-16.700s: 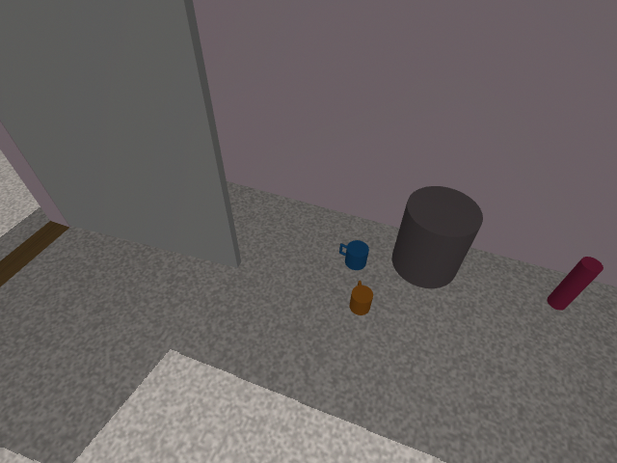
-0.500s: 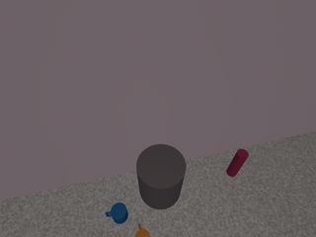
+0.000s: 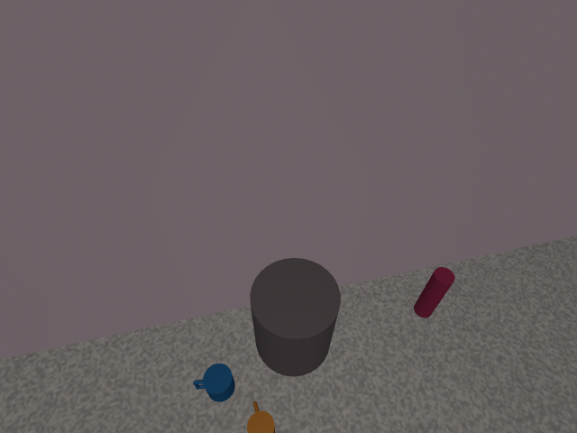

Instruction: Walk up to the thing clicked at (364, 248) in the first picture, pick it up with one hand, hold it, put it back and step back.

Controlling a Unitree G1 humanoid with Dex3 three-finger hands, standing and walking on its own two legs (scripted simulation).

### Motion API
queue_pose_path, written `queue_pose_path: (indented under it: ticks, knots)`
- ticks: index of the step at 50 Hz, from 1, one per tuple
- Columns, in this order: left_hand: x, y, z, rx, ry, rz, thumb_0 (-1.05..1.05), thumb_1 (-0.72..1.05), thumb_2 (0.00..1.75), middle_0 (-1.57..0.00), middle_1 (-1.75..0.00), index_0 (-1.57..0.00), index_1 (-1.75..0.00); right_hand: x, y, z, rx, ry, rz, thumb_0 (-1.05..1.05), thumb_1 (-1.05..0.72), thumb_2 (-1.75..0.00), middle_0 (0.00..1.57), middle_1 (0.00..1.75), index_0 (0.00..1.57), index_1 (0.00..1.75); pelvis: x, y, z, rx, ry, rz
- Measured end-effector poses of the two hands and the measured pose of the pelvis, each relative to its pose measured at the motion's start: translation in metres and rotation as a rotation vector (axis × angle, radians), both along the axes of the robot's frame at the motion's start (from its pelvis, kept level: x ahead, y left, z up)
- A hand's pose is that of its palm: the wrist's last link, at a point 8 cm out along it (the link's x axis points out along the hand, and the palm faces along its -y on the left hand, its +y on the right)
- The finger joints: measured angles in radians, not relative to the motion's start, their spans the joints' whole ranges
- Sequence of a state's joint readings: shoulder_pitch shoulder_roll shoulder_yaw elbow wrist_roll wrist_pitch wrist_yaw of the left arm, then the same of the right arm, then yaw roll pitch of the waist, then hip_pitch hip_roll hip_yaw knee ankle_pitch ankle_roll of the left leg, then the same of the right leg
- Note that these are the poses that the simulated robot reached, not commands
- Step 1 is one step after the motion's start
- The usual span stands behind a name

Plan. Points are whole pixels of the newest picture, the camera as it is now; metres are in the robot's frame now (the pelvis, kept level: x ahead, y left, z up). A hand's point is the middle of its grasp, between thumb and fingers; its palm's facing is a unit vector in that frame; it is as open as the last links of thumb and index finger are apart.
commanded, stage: stand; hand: left
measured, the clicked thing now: (214, 383) +0.42 +0.25 -0.74
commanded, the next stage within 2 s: rise first in 1.92 s
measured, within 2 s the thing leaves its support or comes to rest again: neither
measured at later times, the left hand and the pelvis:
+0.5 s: hand out of the picture +0.06 +0.25 -0.16, palm faces -0.03 -0.94 -0.35, open 7.4 cm; pelvis +0.00 +0.00 +0.00, yaw +0 degrees
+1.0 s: hand out of the picture +0.08 +0.25 -0.16, palm faces -0.03 -0.94 -0.35, open 7.4 cm; pelvis +0.00 +0.00 +0.00, yaw +0 degrees
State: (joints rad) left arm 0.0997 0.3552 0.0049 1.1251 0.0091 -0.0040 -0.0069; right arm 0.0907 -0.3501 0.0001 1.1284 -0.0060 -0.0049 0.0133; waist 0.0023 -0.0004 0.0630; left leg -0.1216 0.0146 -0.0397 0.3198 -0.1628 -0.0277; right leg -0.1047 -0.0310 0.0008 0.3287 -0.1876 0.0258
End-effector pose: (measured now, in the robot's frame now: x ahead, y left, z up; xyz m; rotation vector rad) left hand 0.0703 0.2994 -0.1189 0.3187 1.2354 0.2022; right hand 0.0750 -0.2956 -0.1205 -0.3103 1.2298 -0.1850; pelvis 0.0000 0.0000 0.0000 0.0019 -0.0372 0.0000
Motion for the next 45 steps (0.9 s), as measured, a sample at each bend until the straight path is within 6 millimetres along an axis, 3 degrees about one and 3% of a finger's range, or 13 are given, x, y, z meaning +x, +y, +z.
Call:
queue_pose_path:
  ticks: [29,45]
  knots:
    - [-0.01,-0.002,0.0,0.003,0.013,-0.006,0.0,0.9,0.9,-0.2,-0.3,-0.2,-0.3,-0.017,-0.005,-0.002,0.001,0.031,-0.009,0.0,-0.9,-0.89,0.2,0.3,0.2,0.29,-0.002,-0.003,-0.001,0.0,-0.001,-0.002]
    - [0.0,-0.003,0.001,0.003,-0.007,-0.009,0.0,0.9,0.9,-0.2,-0.3,-0.2,-0.3,-0.007,-0.005,-0.001,-0.002,0.009,-0.001,0.0,-0.9,-0.89,0.2,0.3,0.2,0.29,0.001,-0.003,-0.001,0.001,-0.003,-0.002]
